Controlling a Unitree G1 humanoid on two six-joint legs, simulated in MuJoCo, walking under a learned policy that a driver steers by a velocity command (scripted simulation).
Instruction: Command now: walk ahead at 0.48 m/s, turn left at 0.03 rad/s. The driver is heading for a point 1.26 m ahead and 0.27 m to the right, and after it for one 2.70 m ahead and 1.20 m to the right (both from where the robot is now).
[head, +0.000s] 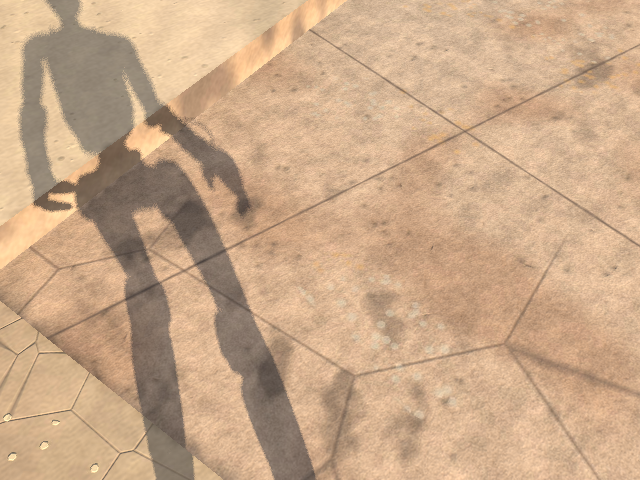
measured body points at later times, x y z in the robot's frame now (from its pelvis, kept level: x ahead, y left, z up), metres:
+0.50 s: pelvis +0.30 +0.06 +0.00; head +0.33 +0.07 +0.45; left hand +0.40 +0.33 -0.13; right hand +0.42 -0.21 -0.10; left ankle +0.35 +0.15 -0.74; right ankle +0.22 -0.08 -0.66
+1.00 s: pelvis +0.59 -0.02 -0.04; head +0.61 -0.04 +0.40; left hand +0.69 +0.24 -0.16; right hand +0.67 -0.30 -0.17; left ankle +0.52 +0.14 -0.68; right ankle +0.62 -0.10 -0.78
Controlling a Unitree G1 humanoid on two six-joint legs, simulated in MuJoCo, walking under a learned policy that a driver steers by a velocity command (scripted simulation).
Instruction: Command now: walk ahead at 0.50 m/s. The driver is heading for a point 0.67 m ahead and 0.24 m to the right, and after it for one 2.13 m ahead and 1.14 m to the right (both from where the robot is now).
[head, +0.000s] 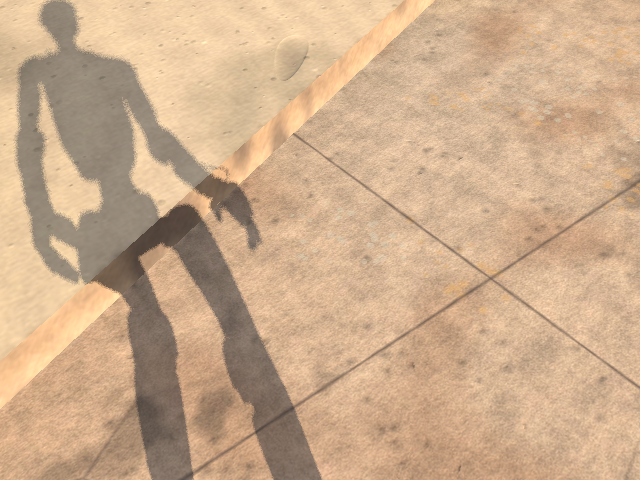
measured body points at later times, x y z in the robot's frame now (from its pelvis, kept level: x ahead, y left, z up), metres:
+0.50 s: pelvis +0.28 +0.04 +0.00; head +0.31 +0.04 +0.45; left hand +0.31 +0.32 -0.14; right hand +0.44 -0.23 -0.09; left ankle +0.35 +0.13 -0.74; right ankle +0.16 -0.09 -0.65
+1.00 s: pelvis +0.53 -0.07 -0.01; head +0.56 -0.10 +0.44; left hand +0.75 +0.14 -0.11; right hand +0.52 -0.37 -0.14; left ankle +0.45 +0.12 -0.64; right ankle +0.57 -0.16 -0.73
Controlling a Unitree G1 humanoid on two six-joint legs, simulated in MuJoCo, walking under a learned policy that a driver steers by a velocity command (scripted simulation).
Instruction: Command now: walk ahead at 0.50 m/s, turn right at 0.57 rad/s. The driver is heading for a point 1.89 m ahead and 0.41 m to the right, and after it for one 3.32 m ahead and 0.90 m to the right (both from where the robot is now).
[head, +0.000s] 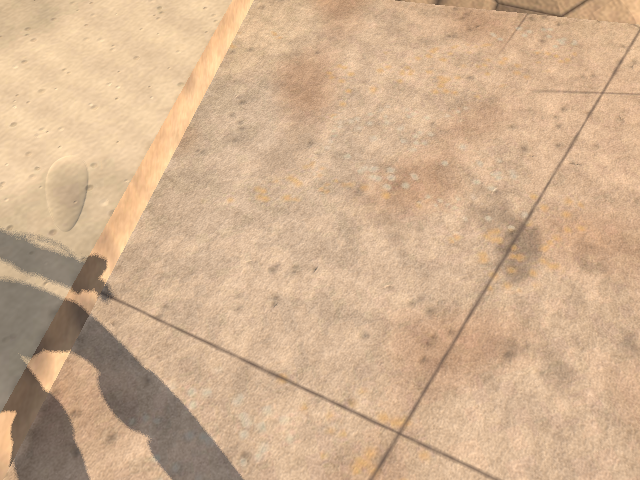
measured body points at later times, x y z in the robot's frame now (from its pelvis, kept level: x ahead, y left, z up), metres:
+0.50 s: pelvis +0.29 +0.03 +0.00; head +0.32 +0.03 +0.45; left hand +0.43 +0.29 -0.11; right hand +0.39 -0.27 -0.09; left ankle +0.38 +0.12 -0.73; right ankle +0.14 -0.06 -0.64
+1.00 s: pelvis +0.52 -0.11 +0.00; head +0.55 -0.14 +0.45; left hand +0.79 +0.04 -0.08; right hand +0.44 -0.39 -0.13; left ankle +0.46 +0.08 -0.64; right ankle +0.54 -0.22 -0.73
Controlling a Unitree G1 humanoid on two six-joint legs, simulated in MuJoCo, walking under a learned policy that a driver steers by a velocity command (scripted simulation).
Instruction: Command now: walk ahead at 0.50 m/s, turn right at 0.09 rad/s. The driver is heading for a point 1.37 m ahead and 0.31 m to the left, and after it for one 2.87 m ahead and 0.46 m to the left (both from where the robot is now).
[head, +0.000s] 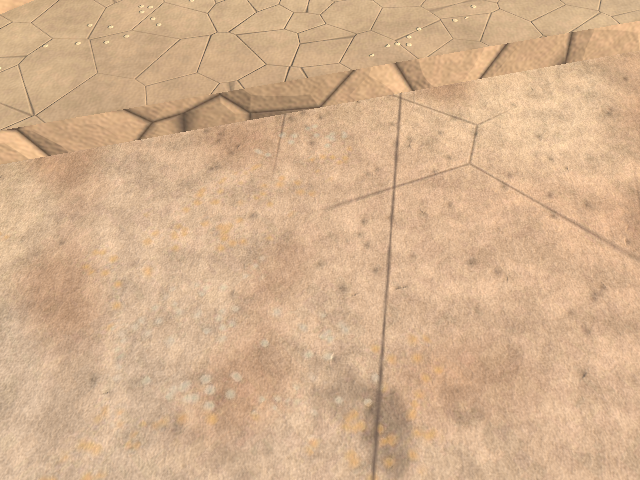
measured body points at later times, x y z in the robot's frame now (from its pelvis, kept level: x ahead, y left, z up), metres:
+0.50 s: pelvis +0.28 +0.06 -0.01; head +0.31 +0.07 +0.44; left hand +0.29 +0.34 -0.14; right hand +0.46 -0.20 -0.10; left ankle +0.37 +0.15 -0.73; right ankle +0.11 -0.09 -0.66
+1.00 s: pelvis +0.56 +0.02 -0.01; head +0.60 +0.00 +0.44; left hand +0.77 +0.26 -0.09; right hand +0.55 -0.27 -0.15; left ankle +0.38 +0.15 -0.70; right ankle +0.67 -0.08 -0.73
